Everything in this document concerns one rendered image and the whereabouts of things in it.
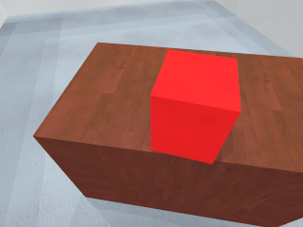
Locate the carton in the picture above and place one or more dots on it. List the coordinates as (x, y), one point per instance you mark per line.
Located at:
(195, 103)

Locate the pedestal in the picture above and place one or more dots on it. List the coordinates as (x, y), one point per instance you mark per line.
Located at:
(99, 133)

